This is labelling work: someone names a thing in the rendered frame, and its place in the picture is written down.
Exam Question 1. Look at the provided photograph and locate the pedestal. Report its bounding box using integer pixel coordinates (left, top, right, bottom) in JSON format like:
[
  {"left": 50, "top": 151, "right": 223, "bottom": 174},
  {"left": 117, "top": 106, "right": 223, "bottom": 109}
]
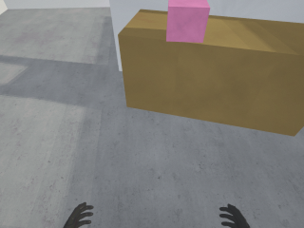
[{"left": 118, "top": 9, "right": 304, "bottom": 137}]

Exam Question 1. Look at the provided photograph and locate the carton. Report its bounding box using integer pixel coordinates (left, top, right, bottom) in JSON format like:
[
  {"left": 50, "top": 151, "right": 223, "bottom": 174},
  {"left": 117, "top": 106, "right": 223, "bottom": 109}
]
[{"left": 166, "top": 0, "right": 210, "bottom": 43}]

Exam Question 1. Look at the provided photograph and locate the left robot hand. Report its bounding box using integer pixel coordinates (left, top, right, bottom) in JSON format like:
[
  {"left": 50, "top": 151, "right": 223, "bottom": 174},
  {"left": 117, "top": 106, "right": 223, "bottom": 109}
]
[{"left": 63, "top": 202, "right": 94, "bottom": 228}]

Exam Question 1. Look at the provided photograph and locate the right robot hand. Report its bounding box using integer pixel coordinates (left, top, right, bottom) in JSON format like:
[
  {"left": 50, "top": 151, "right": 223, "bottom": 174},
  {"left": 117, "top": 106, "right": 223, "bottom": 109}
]
[{"left": 219, "top": 203, "right": 251, "bottom": 228}]

